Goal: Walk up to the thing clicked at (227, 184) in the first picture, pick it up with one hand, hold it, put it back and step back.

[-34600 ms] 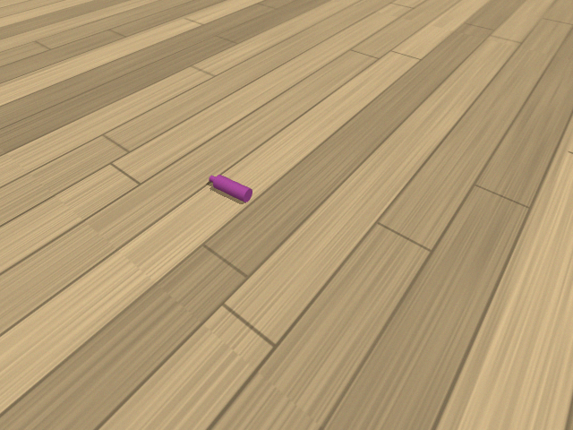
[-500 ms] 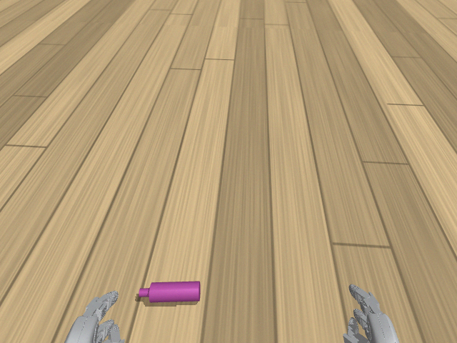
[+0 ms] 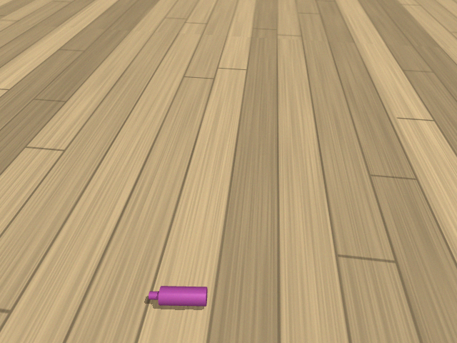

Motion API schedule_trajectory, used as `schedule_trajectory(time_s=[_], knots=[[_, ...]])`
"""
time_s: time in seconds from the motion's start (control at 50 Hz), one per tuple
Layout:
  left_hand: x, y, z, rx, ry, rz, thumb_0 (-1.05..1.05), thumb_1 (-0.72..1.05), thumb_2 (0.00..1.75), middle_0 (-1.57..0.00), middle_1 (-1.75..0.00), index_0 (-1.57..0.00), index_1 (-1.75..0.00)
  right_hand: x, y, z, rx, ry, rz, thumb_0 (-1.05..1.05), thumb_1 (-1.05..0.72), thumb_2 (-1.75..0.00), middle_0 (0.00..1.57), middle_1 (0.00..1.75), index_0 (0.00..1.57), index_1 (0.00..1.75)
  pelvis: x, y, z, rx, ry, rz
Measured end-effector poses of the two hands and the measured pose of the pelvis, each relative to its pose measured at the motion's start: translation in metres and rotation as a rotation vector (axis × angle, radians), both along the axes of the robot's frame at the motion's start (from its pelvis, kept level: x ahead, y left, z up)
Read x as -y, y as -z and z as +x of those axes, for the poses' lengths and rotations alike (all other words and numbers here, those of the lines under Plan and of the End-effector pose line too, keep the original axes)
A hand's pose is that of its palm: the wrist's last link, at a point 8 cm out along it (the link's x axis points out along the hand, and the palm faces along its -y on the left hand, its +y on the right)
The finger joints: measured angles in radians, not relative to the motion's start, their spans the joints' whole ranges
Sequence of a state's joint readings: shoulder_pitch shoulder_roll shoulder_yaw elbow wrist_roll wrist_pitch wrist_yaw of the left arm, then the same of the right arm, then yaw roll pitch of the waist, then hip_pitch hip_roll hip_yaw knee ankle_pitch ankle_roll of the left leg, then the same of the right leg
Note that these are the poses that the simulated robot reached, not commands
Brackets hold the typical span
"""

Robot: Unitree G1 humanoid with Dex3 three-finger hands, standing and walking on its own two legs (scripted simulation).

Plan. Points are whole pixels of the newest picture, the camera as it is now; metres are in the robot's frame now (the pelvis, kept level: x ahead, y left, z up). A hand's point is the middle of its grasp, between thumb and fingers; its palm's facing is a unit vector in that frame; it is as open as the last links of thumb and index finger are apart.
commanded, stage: stand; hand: left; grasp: from above
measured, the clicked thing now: (178, 295) +0.46 +0.22 -0.73
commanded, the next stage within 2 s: step back in 1.98 s
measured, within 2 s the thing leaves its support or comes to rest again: neither
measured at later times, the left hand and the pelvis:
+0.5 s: hand out of the picture +0.03 +0.24 -0.15, palm faces +0.02 -0.94 -0.35, open 7.4 cm; pelvis -0.01 -0.01 +0.01, yaw +0 degrees
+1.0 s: hand out of the picture +0.07 +0.23 -0.14, palm faces +0.01 -0.94 -0.34, open 7.4 cm; pelvis +0.00 -0.01 +0.01, yaw +0 degrees
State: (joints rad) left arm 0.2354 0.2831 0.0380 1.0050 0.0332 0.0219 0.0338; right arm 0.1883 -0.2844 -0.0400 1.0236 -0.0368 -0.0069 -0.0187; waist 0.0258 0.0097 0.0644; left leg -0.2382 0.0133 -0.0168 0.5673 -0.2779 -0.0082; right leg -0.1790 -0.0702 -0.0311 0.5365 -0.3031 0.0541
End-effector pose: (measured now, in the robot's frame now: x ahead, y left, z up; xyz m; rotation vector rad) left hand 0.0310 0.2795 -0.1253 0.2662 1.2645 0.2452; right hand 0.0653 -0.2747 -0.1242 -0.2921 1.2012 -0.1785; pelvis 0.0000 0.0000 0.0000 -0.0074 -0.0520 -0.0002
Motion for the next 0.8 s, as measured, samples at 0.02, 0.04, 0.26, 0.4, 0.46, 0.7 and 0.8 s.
schedule_trajectory(time_s=[0.02, 0.04, 0.26, 0.4, 0.46, 0.7, 0.8], knots=[[0.000, -0.001, -0.003, -0.008, -0.003, -0.001, 0.01, 0.90, 0.89, -0.20, -0.30, -0.20, -0.30, -0.001, 0.000, -0.001, -0.002, 0.003, 0.003, 0.00, -0.91, -0.90, 0.20, 0.30, 0.20, 0.30, 0.000, -0.001, 0.000, 0.004, 0.000, 0.000], [0.000, -0.001, -0.005, -0.015, -0.004, -0.002, 0.01, 0.90, 0.89, -0.20, -0.30, -0.20, -0.30, -0.002, -0.001, -0.001, -0.004, 0.005, 0.007, 0.00, -0.91, -0.90, 0.20, 0.30, 0.20, 0.30, 0.000, -0.002, -0.001, 0.008, 0.000, 0.000], [-0.004, -0.009, -0.009, -0.027, 0.000, 0.009, 0.00, 0.90, 0.89, -0.20, -0.30, -0.20, -0.30, 0.000, -0.005, -0.007, -0.016, 0.018, 0.018, 0.00, -0.91, -0.90, 0.20, 0.30, 0.20, 0.30, 0.001, -0.010, -0.007, 0.027, -0.002, 0.003], [-0.006, -0.013, -0.005, -0.023, 0.004, 0.018, 0.00, 0.90, 0.89, -0.20, -0.30, -0.20, -0.30, 0.010, -0.006, -0.013, -0.035, 0.023, 0.007, 0.00, -0.91, -0.90, 0.20, 0.30, 0.20, 0.30, 0.004, -0.011, -0.008, 0.024, -0.004, 0.003], [-0.006, -0.014, -0.004, -0.026, 0.006, 0.020, 0.00, 0.90, 0.89, -0.20, -0.30, -0.20, -0.30, 0.013, -0.007, -0.014, -0.043, 0.026, 0.004, 0.00, -0.91, -0.90, 0.20, 0.30, 0.20, 0.30, 0.005, -0.012, -0.008, 0.021, -0.003, 0.004], [-0.001, -0.015, 0.008, -0.029, 0.012, 0.014, 0.00, 0.90, 0.89, -0.20, -0.30, -0.20, -0.30, 0.021, -0.007, -0.012, -0.064, 0.022, -0.002, 0.00, -0.91, -0.90, 0.20, 0.30, 0.20, 0.30, 0.009, -0.013, -0.002, 0.012, -0.001, 0.004], [0.001, -0.016, 0.017, -0.014, 0.017, 0.012, 0.00, 0.90, 0.89, -0.20, -0.30, -0.20, -0.30, 0.021, -0.008, -0.007, -0.056, 0.018, -0.002, 0.00, -0.91, -0.90, 0.20, 0.30, 0.20, 0.30, 0.010, -0.014, 0.000, 0.012, 0.000, 0.005]])
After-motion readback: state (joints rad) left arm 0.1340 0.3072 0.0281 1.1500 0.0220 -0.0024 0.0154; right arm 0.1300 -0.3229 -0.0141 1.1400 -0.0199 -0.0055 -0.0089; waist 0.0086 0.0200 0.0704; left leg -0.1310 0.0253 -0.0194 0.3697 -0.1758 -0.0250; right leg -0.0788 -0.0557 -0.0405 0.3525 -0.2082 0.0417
